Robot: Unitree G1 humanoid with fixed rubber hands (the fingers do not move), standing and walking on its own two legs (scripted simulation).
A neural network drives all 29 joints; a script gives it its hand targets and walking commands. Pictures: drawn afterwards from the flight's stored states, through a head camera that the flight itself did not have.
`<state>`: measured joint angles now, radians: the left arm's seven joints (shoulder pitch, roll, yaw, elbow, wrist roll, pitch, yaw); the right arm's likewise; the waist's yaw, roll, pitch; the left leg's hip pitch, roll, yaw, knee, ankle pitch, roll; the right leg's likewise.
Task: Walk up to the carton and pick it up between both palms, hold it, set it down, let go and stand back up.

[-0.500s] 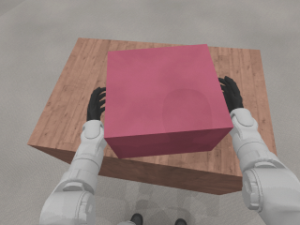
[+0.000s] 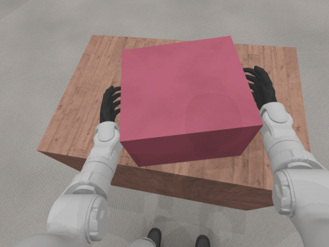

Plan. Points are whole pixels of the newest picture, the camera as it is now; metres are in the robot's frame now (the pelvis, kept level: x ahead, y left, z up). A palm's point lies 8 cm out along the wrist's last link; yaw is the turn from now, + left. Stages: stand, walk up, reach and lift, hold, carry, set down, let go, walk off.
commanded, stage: set down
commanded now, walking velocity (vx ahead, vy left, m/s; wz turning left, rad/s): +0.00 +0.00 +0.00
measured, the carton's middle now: (182, 104) +0.46 +0.07 -0.03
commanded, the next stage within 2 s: none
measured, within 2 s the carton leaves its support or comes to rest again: neither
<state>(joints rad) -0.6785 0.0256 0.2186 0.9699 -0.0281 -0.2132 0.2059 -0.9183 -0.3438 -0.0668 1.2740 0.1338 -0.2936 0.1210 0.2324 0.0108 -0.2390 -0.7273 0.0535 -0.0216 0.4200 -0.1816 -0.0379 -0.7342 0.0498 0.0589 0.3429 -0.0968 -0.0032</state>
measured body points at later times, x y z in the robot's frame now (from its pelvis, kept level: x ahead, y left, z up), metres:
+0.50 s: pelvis -0.02 -0.01 +0.00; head +0.10 -0.03 +0.43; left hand +0.34 +0.25 +0.02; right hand +0.48 -0.18 +0.02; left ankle -0.03 +0.14 -0.73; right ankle +0.00 -0.11 -0.73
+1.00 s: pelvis -0.07 -0.02 -0.01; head +0.01 -0.04 +0.43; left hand +0.29 +0.23 +0.02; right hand +0.39 -0.21 +0.02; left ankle -0.03 +0.14 -0.73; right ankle +0.00 -0.12 -0.73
